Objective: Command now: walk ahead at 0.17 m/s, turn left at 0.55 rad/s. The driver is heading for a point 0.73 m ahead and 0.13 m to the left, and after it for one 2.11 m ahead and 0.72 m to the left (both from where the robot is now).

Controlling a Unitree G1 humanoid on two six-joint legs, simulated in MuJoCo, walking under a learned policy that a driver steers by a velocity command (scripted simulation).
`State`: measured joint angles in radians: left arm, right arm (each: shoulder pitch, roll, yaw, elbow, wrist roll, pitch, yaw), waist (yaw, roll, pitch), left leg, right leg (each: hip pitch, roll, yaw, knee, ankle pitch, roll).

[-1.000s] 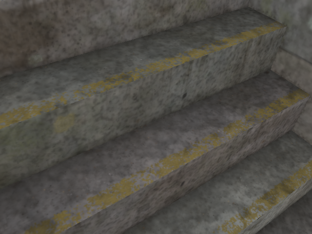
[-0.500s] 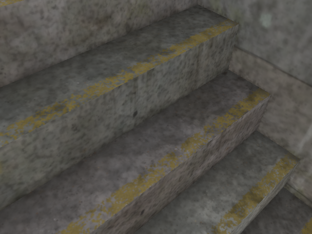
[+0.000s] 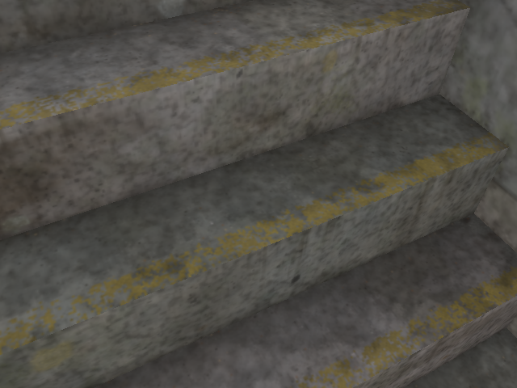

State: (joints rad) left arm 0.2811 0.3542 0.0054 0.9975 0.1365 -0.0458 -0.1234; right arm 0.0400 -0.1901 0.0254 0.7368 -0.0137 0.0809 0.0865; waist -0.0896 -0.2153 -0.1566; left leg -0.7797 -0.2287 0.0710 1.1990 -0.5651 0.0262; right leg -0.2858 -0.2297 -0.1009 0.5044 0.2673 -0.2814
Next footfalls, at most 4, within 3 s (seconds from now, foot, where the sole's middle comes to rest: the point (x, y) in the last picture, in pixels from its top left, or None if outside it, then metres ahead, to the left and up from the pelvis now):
0.30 right None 0.16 -0.18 -0.65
0.86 left None -0.09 -0.02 -0.87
1.30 right None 0.17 -0.07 -0.65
1.64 left None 0.10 0.16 -0.65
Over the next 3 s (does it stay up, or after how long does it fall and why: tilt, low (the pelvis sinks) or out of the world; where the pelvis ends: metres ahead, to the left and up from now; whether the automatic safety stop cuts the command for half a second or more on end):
stays up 0.49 0.15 0.53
